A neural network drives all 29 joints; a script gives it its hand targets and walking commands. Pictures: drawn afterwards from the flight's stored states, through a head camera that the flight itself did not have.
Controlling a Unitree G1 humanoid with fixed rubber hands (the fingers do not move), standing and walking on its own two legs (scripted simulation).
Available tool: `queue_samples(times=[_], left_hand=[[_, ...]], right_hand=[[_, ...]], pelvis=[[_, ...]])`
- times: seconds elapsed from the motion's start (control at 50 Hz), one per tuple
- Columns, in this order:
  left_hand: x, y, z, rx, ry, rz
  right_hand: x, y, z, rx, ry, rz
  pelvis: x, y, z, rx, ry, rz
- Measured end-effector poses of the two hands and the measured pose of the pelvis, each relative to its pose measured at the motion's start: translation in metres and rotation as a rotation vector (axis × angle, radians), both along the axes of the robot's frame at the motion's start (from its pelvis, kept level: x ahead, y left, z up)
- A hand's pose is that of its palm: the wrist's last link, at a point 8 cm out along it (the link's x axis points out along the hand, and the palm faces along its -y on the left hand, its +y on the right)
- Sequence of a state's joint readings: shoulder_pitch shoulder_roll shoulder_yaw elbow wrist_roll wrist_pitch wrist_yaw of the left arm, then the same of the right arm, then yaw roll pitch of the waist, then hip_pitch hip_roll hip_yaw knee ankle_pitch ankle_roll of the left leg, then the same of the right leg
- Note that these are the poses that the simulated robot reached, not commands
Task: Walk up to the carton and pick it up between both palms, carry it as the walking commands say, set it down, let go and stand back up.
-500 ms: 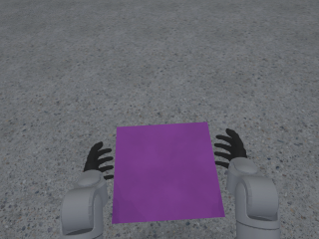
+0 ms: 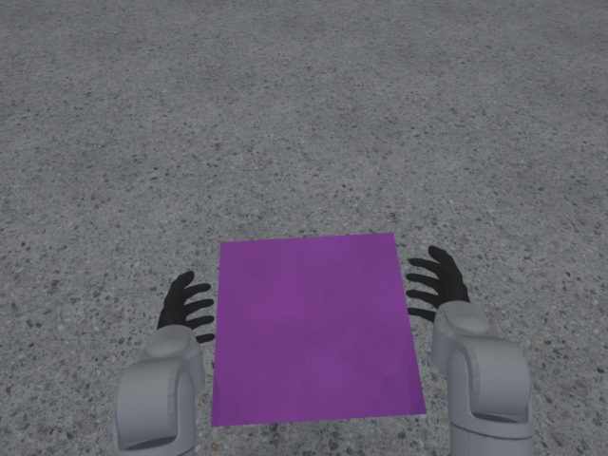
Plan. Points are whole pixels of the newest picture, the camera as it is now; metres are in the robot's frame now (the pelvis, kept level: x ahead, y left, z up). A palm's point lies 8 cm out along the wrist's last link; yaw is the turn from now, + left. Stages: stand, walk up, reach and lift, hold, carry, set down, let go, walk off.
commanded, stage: carry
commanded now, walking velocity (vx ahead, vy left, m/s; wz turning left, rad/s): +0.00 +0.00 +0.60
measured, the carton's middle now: (312, 331) +0.31 +0.00 -0.03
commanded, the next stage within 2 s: none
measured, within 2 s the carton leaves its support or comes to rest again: neither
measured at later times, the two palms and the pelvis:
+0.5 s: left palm (55, 418) +0.18 +0.26 +0.07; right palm (352, 321) +0.27 -0.04 +0.09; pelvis -0.03 +0.04 -0.02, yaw +15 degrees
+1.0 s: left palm out of the picture +0.08 +0.34 +0.09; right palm (243, 336) +0.25 +0.08 +0.09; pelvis -0.06 +0.07 +0.00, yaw +32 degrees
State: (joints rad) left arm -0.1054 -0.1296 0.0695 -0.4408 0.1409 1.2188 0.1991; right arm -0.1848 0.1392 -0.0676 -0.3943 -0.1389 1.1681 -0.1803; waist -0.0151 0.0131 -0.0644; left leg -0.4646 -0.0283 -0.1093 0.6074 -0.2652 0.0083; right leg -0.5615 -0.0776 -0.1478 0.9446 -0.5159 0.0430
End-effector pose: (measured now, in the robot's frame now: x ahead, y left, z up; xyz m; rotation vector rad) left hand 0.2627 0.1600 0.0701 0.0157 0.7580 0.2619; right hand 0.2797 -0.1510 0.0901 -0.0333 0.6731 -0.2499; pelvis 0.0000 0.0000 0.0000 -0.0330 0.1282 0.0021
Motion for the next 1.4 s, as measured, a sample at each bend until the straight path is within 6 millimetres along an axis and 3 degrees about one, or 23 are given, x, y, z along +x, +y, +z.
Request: queue_samples(times=[0.14,0.28,0.4,0.52,0.58,0.68,0.8,0.9,1.02,1.1,1.14,1.26,1.4], left_hand=[[-0.02,0.001,0.001,0.053,0.001,0.059],[-0.042,0.018,0.024,0.075,-0.021,0.117],[-0.063,0.053,0.024,0.071,-0.028,0.182],[-0.09,0.108,-0.001,0.03,-0.035,0.266],[-0.108,0.126,-0.005,0.01,0.009,0.332],[-0.128,0.142,-0.002,0.007,0.01,0.412],[-0.145,0.142,-0.001,0.045,0.012,0.465],[-0.163,0.153,0.016,0.061,-0.003,0.499],[-0.194,0.184,0.015,0.053,-0.015,0.567],[-0.223,0.214,0.001,0.042,-0.039,0.623],[-0.24,0.223,-0.005,0.023,-0.017,0.671],[-0.27,0.23,-0.001,0.01,0.005,0.759],[-0.274,0.213,0.005,0.057,0.005,0.778]], right_hand=[[-0.001,0.002,-0.016,0.053,0.0,0.059],[-0.003,0.022,0.0,0.074,-0.025,0.116],[-0.005,0.061,0.003,0.067,-0.032,0.178],[-0.009,0.123,-0.006,0.023,-0.038,0.261],[-0.009,0.149,-0.005,0.003,0.005,0.327],[-0.005,0.175,-0.004,0.002,0.008,0.409],[-0.008,0.182,-0.016,0.038,0.008,0.46],[-0.015,0.199,-0.003,0.054,-0.006,0.494],[-0.029,0.242,0.0,0.048,-0.019,0.561],[-0.045,0.282,-0.006,0.035,-0.043,0.616],[-0.052,0.299,-0.007,0.015,-0.021,0.664],[-0.063,0.326,-0.002,0.003,0.001,0.753],[-0.062,0.313,-0.011,0.052,-0.001,0.772]], pelvis=[[-0.011,-0.011,-0.007,0.035,0.012,0.061],[-0.019,-0.007,0.005,0.081,-0.01,0.128],[-0.027,0.014,0.002,0.081,-0.019,0.193],[-0.034,0.047,-0.017,0.038,-0.036,0.272],[-0.037,0.052,-0.009,0.022,-0.026,0.335],[-0.041,0.052,-0.003,0.006,-0.001,0.411],[-0.046,0.044,-0.009,0.036,0.001,0.463],[-0.053,0.052,0.0,0.056,-0.003,0.502],[-0.066,0.073,-0.002,0.059,-0.007,0.571],[-0.077,0.096,-0.019,0.04,-0.034,0.625],[-0.081,0.098,-0.015,0.036,-0.032,0.668],[-0.088,0.096,-0.004,0.023,-0.024,0.752],[-0.089,0.079,-0.008,0.049,0.0,0.771]])
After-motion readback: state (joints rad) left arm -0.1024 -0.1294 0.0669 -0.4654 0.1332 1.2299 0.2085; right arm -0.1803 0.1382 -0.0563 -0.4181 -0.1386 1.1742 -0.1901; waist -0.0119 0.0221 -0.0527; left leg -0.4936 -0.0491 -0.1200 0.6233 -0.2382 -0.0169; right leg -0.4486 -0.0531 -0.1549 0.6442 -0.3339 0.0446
